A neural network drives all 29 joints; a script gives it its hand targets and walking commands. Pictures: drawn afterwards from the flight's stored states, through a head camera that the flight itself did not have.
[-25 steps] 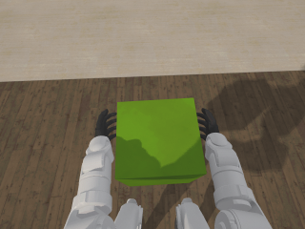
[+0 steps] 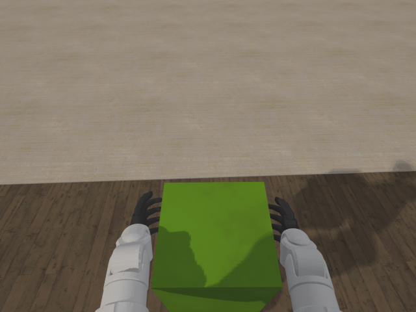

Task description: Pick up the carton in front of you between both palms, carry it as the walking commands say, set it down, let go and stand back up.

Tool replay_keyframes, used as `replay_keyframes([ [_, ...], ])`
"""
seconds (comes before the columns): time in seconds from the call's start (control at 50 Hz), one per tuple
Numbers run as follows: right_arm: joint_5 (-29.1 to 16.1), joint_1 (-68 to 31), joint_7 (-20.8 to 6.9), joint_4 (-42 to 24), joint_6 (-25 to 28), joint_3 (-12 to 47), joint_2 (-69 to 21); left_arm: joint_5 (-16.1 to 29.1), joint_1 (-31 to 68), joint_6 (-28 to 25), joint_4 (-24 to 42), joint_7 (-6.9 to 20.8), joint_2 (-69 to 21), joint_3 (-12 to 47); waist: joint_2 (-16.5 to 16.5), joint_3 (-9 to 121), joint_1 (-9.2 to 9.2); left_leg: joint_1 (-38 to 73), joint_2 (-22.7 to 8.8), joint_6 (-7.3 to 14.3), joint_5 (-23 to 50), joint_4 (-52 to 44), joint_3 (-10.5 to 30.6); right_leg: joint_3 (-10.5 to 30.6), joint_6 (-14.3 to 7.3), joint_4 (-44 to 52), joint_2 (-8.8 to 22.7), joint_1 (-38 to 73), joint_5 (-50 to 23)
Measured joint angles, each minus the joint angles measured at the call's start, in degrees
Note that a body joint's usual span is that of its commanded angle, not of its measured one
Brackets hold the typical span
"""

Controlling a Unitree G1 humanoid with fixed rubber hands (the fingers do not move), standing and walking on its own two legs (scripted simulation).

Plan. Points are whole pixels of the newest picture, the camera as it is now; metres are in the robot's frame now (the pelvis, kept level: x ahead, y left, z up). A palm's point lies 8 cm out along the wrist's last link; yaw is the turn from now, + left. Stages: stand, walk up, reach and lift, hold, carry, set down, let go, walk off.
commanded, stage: reach and lift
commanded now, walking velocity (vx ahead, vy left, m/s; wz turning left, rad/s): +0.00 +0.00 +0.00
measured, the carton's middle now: (214, 250) +0.30 +0.00 -0.07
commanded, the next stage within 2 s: hold in 1.08 s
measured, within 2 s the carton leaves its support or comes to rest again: neither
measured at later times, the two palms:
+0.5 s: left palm (139, 225) +0.30 +0.15 +0.04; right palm (294, 230) +0.29 -0.15 +0.04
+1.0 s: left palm (137, 220) +0.30 +0.15 +0.05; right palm (294, 226) +0.29 -0.15 +0.05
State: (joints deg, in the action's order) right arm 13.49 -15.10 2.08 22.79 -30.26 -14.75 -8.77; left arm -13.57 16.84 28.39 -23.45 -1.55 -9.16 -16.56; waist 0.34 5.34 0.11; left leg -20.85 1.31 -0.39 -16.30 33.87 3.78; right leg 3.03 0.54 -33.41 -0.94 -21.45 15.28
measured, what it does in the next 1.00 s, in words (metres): stands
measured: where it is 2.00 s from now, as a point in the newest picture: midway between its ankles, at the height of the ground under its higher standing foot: outside the picture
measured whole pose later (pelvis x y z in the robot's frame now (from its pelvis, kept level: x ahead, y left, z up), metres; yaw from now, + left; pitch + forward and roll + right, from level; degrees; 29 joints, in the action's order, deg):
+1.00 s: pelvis +0.01 +0.00 +0.02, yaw +0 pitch -6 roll +0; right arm 16.5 -15.0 0.5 16.9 -39.9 -12.4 -8.7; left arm -17.0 16.8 37.5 -18.0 0.2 -9.2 -14.6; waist 0.3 -1.1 -0.1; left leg -4.0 0.9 -0.3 -11.7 21.4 3.9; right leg 3.2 0.5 -21.2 -0.6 -4.8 10.8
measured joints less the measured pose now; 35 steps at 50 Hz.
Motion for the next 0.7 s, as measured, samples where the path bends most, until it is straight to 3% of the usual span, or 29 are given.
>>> replay_keyframes([
  [0.12,2.2,-0.9,-1.0,-0.4,-4.2,-0.3,-0.1,-2.4,1.1,3.9,0.0,0.8,-0.3,-0.4,-0.1,-2.4,-0.17,8.2,-0.1,0.2,2.0,-5.0,-0.1,0.2,0.1,5.1,0.2,8.2,-2.1],
  [0.26,4.9,-3.8,-2.3,1.0,-5.4,-3.1,-0.9,-5.1,3.9,4.9,-1.4,1.7,-1.2,-3.3,-0.1,-5.7,-0.16,10.1,0.0,0.2,2.7,-5.3,-0.2,0.3,0.1,5.2,0.2,10.0,-2.7],
  [0.7,4.3,-2.8,-2.0,-2.9,-7.2,-0.6,-0.7,-4.9,2.7,6.4,2.5,2.2,-0.8,-1.3,0.0,-6.9,0.02,13.9,-0.5,-0.2,4.3,-10.1,0.1,0.1,-0.3,9.7,0.0,13.7,-4.1],
])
